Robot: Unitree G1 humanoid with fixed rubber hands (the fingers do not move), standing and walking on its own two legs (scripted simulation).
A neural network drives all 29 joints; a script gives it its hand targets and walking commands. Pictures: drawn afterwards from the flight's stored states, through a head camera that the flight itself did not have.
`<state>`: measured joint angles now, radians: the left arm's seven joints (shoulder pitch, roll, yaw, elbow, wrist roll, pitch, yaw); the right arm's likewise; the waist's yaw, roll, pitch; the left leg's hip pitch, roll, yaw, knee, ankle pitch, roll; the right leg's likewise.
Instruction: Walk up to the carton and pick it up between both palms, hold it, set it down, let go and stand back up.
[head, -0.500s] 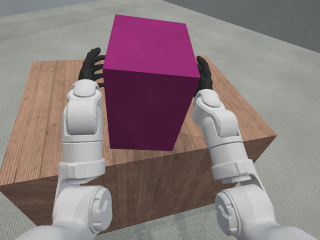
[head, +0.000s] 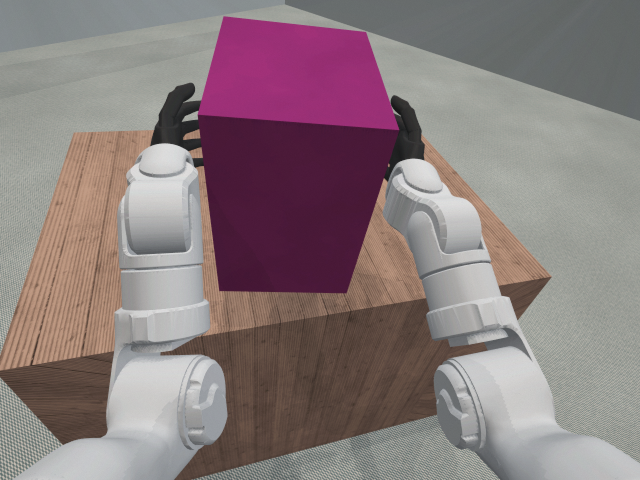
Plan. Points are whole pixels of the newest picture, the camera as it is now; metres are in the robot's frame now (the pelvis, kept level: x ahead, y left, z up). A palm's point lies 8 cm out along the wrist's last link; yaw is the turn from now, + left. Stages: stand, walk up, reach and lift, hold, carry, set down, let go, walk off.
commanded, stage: hold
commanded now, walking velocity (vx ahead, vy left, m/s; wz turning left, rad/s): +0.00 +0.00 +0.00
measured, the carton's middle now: (290, 166) +0.41 +0.01 +0.22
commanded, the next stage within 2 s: none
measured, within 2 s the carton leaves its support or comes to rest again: neither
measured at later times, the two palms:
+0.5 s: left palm (165, 155) +0.36 +0.14 +0.25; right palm (403, 159) +0.37 -0.11 +0.26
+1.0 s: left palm (162, 156) +0.36 +0.14 +0.25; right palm (402, 159) +0.36 -0.11 +0.26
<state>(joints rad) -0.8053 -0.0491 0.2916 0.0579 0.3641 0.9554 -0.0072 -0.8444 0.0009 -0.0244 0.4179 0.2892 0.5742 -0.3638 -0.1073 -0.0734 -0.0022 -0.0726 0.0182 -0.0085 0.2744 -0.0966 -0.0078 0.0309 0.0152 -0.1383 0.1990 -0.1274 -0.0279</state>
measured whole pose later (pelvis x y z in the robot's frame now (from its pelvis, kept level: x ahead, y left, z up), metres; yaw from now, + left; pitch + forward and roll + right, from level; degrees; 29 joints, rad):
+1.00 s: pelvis +0.00 +0.00 +0.00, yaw +0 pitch -7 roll -1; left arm -0.78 -0.06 0.29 -0.03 0.36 1.03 -0.01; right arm -0.85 -0.01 0.00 0.37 0.33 0.64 -0.39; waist -0.09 -0.06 -0.01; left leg -0.06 0.02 -0.01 0.28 -0.10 -0.01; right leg 0.04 0.02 -0.14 0.20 -0.13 -0.03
